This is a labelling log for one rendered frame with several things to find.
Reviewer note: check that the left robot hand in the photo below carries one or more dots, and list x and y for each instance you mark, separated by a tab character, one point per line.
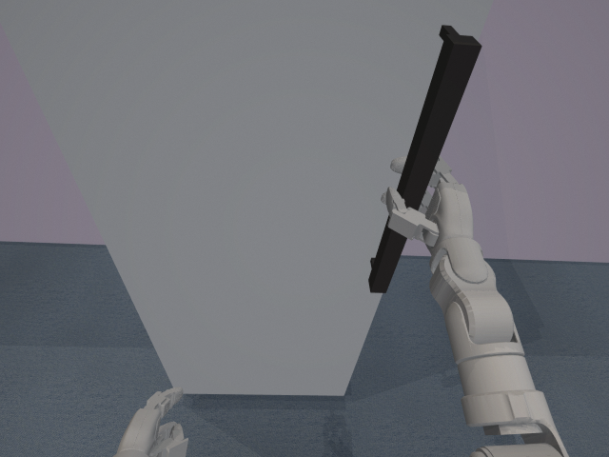
144	432

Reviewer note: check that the fridge door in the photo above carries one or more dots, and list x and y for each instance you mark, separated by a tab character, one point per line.
233	155

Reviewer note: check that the handle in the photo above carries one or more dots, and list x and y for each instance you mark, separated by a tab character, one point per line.
456	61

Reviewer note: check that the robot right forearm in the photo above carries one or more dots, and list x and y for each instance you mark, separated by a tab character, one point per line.
499	393

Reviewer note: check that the right robot hand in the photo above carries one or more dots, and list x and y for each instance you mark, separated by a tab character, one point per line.
449	209

